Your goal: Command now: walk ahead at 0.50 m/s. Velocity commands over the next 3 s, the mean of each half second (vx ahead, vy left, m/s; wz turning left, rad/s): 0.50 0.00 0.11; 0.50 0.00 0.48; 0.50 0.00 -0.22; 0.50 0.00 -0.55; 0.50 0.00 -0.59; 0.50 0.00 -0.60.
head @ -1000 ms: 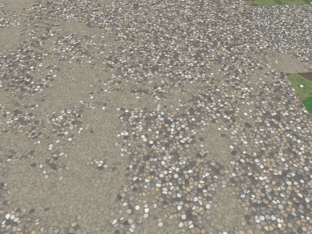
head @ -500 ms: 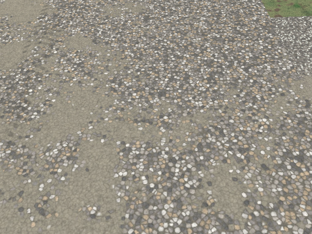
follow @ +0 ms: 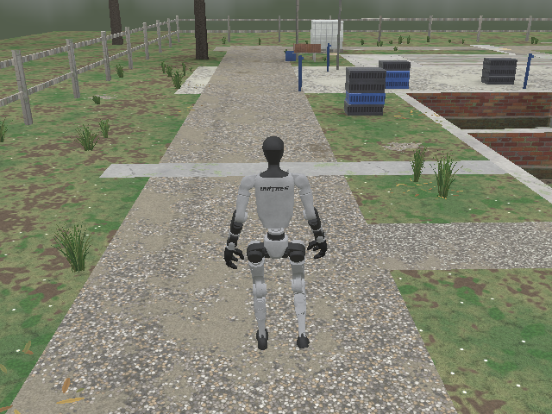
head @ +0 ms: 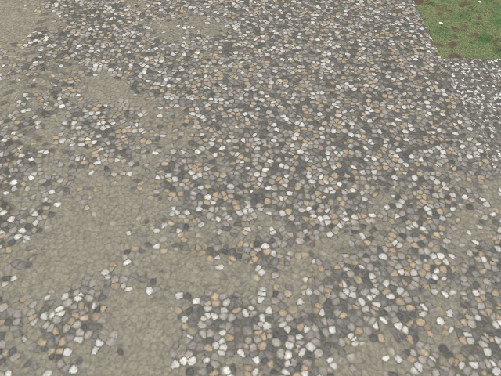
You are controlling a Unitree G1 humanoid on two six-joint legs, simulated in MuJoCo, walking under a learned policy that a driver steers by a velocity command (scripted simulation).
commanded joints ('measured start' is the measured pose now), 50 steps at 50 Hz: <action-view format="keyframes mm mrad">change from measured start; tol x32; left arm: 1 48 51 23 -48 7 10 11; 16 -394 39 11 -206 4 -7 -34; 22 163 296 99 -81 37 -20 -17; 50 46 63 16 -86 0 -25 -5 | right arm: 1 20 -81 -13 -25 -8 -17 3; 22 303 9 17 28 10 15 -40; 44 -194 -56 -30 -187 22 64 21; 50 289 -274 -105 -96 16 51 -11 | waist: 1 22 116 -57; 17 -62 94 69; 23 127 -222 -451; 43 62 -17 84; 50 -101 231 -404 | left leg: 1 133 250 -277 -298 84 164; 18 389 295 -205 -206 268 117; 20 330 230 -172 9 496 81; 24 -435 60 -198 890 -366 -18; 37 -355 167 -116 386 187 -32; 47 20 -12 89 140 -27 95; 50 728 423 -880 -164 -161 366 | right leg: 1 -140 -93 36 -28 94 -2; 17 -229 -18 -7 -679 333 11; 20 155 47 -53 -727 291 -33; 23 867 -383 677 -851 96 -257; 29 260 -223 101 -1035 232 -127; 42 472 -248 -212 -1027 406 -96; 47 487 -218 -296 -580 999 -29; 50 -266 60 -11 219 -260 63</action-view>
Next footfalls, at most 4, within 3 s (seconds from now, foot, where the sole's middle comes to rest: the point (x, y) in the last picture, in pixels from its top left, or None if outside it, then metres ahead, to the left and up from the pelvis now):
0.42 right None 0.41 -0.16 -0.77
0.96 left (193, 321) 0.62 0.16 -0.77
1.54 right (234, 214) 0.99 0.06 -0.77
2.00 left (178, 151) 1.27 0.27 -0.77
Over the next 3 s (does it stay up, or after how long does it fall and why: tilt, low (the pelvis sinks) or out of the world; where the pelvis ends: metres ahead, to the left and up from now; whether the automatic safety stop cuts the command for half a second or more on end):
stays up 1.59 -0.05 -0.02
